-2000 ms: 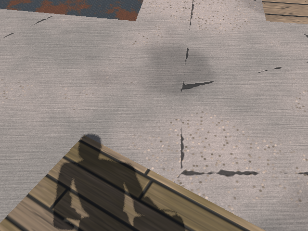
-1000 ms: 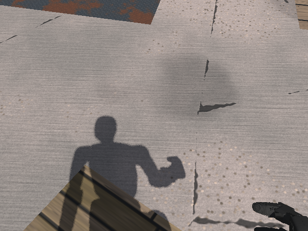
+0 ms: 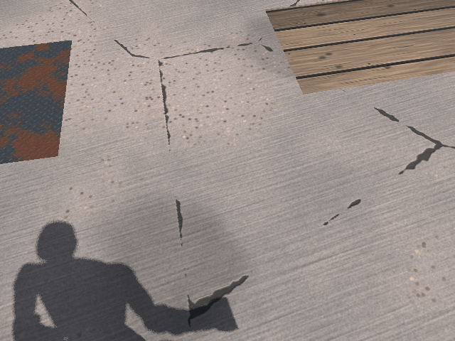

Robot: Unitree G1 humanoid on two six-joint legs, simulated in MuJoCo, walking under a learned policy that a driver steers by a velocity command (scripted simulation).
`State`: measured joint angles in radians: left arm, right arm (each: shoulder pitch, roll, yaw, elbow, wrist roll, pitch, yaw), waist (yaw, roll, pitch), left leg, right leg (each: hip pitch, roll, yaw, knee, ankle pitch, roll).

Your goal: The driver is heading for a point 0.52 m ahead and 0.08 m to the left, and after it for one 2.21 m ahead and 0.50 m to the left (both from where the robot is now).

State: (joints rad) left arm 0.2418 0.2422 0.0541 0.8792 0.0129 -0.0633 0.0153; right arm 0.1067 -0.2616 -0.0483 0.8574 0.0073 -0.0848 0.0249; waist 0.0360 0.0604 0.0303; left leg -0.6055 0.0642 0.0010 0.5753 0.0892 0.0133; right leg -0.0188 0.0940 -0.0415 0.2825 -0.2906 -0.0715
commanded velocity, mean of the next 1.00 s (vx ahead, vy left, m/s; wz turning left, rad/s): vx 0.16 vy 0.00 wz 0.23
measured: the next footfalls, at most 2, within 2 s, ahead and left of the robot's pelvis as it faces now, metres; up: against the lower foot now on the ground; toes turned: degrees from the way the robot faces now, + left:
left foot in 0.06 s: +0.21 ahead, +0.11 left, +0.00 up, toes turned +3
right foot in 0.52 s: +0.21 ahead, -0.13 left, +0.00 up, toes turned +17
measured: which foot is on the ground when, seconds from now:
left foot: up 0.00-0.04, down 0.06-0.52, up 0.54-0.86, down 0.88-1.00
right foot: down 0.00-0.06, up 0.08-0.50, down 0.52-0.90, up 0.92-1.00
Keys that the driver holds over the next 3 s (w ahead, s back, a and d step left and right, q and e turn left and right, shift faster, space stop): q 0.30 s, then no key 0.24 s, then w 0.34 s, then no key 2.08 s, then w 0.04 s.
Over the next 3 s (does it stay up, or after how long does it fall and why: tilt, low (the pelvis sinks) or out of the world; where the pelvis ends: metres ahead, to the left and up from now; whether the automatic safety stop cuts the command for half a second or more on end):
stays up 0.34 0.07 0.00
